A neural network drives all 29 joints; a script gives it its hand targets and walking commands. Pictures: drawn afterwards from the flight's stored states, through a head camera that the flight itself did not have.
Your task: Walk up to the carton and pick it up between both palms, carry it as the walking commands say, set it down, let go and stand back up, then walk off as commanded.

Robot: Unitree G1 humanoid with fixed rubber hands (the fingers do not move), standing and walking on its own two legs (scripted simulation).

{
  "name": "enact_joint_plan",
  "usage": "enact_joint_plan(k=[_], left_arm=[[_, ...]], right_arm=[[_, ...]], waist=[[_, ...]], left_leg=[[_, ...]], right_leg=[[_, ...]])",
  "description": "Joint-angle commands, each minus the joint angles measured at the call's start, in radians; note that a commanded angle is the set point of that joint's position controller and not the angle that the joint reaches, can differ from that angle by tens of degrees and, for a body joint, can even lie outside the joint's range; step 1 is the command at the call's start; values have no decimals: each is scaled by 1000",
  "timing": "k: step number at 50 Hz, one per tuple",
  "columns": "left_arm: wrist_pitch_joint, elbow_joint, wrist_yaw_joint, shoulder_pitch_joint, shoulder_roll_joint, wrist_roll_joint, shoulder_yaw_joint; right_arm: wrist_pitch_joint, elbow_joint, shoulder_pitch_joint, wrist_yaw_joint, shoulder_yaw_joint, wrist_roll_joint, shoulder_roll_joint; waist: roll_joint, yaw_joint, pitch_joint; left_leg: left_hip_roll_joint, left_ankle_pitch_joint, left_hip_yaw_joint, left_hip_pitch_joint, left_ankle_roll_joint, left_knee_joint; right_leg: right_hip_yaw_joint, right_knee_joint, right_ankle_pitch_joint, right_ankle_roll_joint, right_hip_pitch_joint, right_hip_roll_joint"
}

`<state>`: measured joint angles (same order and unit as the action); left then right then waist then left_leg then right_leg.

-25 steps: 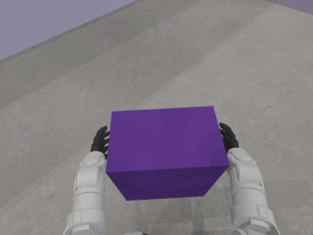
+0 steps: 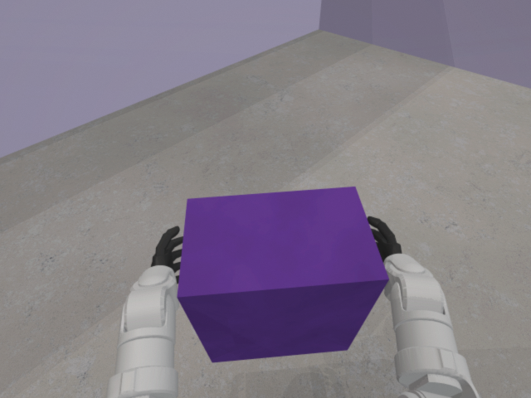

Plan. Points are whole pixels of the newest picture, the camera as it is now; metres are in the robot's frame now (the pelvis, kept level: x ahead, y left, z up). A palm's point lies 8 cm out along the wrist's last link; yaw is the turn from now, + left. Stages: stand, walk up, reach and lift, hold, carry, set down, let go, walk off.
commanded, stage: reach and lift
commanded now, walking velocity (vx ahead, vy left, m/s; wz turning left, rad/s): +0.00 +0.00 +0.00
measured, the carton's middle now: (276, 283) +0.31 +0.02 -0.02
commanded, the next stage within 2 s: hold in 1.48 s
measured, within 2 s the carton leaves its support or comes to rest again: neither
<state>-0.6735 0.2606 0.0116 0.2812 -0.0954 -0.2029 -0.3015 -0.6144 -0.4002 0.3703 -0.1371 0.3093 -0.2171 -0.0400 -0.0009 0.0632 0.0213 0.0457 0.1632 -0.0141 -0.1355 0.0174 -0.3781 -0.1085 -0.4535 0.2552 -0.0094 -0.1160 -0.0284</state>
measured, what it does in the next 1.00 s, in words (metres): stands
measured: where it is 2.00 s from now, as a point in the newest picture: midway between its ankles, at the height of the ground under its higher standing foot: outside the picture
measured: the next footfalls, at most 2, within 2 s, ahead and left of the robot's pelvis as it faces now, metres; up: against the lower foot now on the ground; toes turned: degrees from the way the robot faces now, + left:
none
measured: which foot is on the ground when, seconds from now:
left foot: down 0.00-1.00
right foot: down 0.00-1.00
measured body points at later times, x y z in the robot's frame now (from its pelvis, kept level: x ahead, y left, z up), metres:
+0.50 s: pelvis +0.01 -0.01 +0.01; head -0.01 -0.02 +0.45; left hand +0.28 +0.18 +0.03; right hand +0.31 -0.17 +0.03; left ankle +0.03 +0.11 -0.74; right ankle +0.00 -0.12 -0.74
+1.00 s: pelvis +0.00 +0.01 +0.00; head -0.02 +0.00 +0.45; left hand +0.29 +0.18 +0.02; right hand +0.29 -0.18 +0.03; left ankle +0.03 +0.11 -0.74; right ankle +0.00 -0.12 -0.74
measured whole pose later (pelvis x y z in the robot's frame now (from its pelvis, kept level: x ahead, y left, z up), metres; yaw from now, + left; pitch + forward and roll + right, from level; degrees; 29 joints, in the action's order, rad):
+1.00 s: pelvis +0.00 +0.01 +0.00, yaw +0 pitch -8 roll +1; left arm -0.72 0.18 0.01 0.18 -0.08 -0.17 -0.22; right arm -0.70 -0.24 0.23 -0.11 0.23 -0.18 -0.03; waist -0.01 -0.02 0.08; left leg 0.05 0.16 -0.02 -0.05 0.03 -0.35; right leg -0.11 -0.40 0.24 0.00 -0.02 -0.02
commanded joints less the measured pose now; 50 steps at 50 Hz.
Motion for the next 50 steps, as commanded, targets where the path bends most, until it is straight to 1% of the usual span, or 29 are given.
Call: enact_joint_plan(k=[1, 3, 4, 5, 6, 7, 11, 12, 13, 14, 15, 16, 19, 21, 22, 23, 24, 25, 26, 27, 30, 36, 40, 42, 43, 44, 47, 49, 50], left_arm=[[-14, -102, 228, 582, -867, 211, 612], [-37, -75, 216, 426, -869, 227, 627], [-40, -188, 206, 412, -828, 233, 614], [-50, -301, 201, 431, -847, 241, 674], [-51, -250, 203, 401, -787, 266, 649], [-53, -270, 203, 382, -843, 282, 678], [-49, -299, 196, 371, -763, 252, 692], [-65, -225, 182, 371, -697, 197, 607], [-48, -264, 189, 427, -726, 213, 648], [-48, -255, 191, 371, -742, 209, 656], [-49, -291, 192, 418, -711, 201, 640], [-35, -350, 188, 431, -740, 244, 669], [-28, -373, 185, 371, -737, 256, 719], [-15, -345, 180, 367, -657, 249, 686], [-7, -352, 188, 464, -663, 261, 689], [-6, -302, 194, 463, -669, 273, 708], [-11, -255, 200, 474, -659, 237, 648], [-35, -151, 204, 359, -617, 181, 607], [-8, -197, 199, 379, -619, 191, 601], [-11, -168, 213, 420, -665, 193, 624], [-6, -311, 215, 477, -777, 243, 725], [5, -279, 163, 353, -647, 224, 643], [-23, -193, 170, 316, -701, 179, 601], [-16, -292, 160, 426, -701, 225, 653], [-28, -303, 166, 445, -746, 238, 690], [-16, -313, 167, 457, -719, 234, 678], [-16, -168, 166, 447, -732, 202, 632], [0, -265, 162, 522, -779, 242, 689], [-4, -303, 166, 522, -758, 251, 713]], right_arm=[[-16, 69, 510, -174, -560, 160, -943], [-39, 124, 384, -140, -569, 184, -897], [-53, 190, 384, -135, -621, 200, -938], [-66, 227, 319, -131, -638, 211, -971], [-68, 202, 255, -117, -617, 216, -948], [-76, 307, 340, -102, -651, 228, -931], [-75, 284, 226, -94, -649, 204, -845], [-86, 214, 260, -88, -583, 161, -796], [-87, 225, 249, -89, -578, 159, -825], [-79, 317, 279, -83, -624, 170, -821], [-72, 270, 269, -80, -608, 174, -822], [-55, 379, 337, -76, -678, 212, -828], [-53, 444, 302, -57, -719, 250, -828], [-44, 393, 314, -45, -699, 220, -785], [-43, 420, 396, -44, -707, 214, -793], [-61, 342, 332, -39, -660, 185, -786], [-59, 322, 387, -51, -647, 185, -807], [-63, 274, 307, -50, -586, 164, -749], [-60, 320, 336, -44, -598, 140, -727], [-61, 262, 303, -48, -590, 143, -770], [-46, 334, 329, -60, -615, 187, -797], [-58, 352, 302, -70, -652, 178, -727], [-62, 344, 317, -88, -638, 183, -728], [-55, 315, 278, -75, -611, 174, -712], [-67, 292, 268, -88, -630, 209, -775], [-61, 313, 307, -100, -617, 182, -737], [-40, 274, 365, -99, -599, 195, -710], [-16, 350, 432, -82, -616, 190, -719], [-28, 329, 399, -91, -658, 230, -793]], waist=[[-16, -16, -257], [40, -38, -220], [-94, 2, -210], [-15, -15, -345], [-98, -20, -327], [-73, 16, -283], [44, -32, -142], [-44, 7, -96], [24, -27, -75], [-43, -42, -116], [17, -11, -132], [-52, -2, -203], [-6, -1, -258], [4, -52, -232], [-71, -22, -273], [-97, -83, -167], [-86, -7, -160], [-2, -23, -58], [-79, -58, -113], [-36, -50, -93], [71, -126, -246], [-88, -44, -279], [-30, -42, -100], [-27, -101, -141], [84, -85, -160], [-14, -84, -190], [85, -84, -90], [-6, -100, -211], [59, -86, -256]], left_leg=[[9, -97, -70, 313, -16, 60], [27, -271, -50, 295, -22, 58], [26, -372, -69, 337, -8, 66], [34, -475, -61, 392, -24, 71], [34, -495, -66, 397, -18, 61], [16, -451, -71, 319, -12, 71], [35, -445, -45, 290, -36, 95], [32, -340, -39, 317, -27, 102], [26, -307, -22, 314, -24, 94], [24, -299, -54, 334, -14, 106], [53, -253, -14, 267, -26, 95], [35, -285, -27, 314, -15, 80], [40, -366, -30, 266, -19, 67], [46, -272, -44, 304, -6, 74], [63, -189, -14, 305, 2, 65], [32, -148, -36, 285, 4, 62], [28, -73, -25, 225, 13, 78], [45, -30, -6, 181, 3, 88], [25, -44, -28, 254, 15, 103], [29, -12, -16, 222, 10, 76], [24, -123, -39, 351, -13, 59], [11, -211, -80, 307, 13, 75], [13, -142, -62, 226, 8, 100], [14, -158, -67, 289, -2, 73], [20, -137, -49, 292, -19, 84], [13, -125, -65, 323, -10, 80], [18, 78, -70, 226, 1, 97], [3, 20, -76, 285, -2, 78], [33, -46, -48, 284, -5, 62]], right_leg=[[9, 136, -45, -28, -110, -42], [-4, 156, -237, -29, -20, -36], [3, 143, -338, -4, -21, -49], [-8, 130, -500, 21, 88, -54], [-28, 137, -593, 29, 62, -40], [-10, 151, -486, 27, 100, -41], [-13, 185, -446, 17, 80, -44], [-3, 227, -302, 14, 8, -35], [-26, 227, -299, 4, 25, -23], [8, 197, -282, 17, 15, -50], [-42, 214, -323, 6, 75, -17], [-6, 191, -297, 20, 45, -36], [-26, 152, -512, 25, 148, -12], [-24, 150, -413, 33, 42, -12], [1, 169, -310, 39, 64, -28], [2, 159, -207, 32, -20, -29], [-17, 169, -146, 26, 39, -23], [-10, 184, -91, 10, -6, -13], [5, 181, -95, 18, -44, -31], [-32, 205, -45, 1, -24, -4], [5, 164, -133, -10, -48, -41], [16, 146, -275, 20, 40, -44], [19, 156, -181, -4, -22, -46], [12, 165, -192, -2, -58, -45], [0, 160, -194, -13, -12, -42], [14, 161, -141, -5, -51, -48], [11, 154, -17, -26, -82, -37], [14, 150, -24, -30, -64, -47], [0, 162, -89, -30, -31, -32]])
